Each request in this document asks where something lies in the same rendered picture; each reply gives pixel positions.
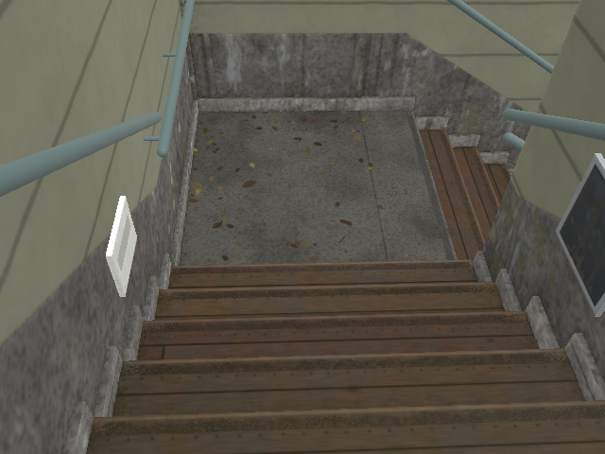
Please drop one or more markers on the stairs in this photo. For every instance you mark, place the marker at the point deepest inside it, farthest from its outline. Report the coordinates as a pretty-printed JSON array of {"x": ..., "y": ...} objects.
[
  {"x": 381, "y": 357},
  {"x": 470, "y": 192}
]

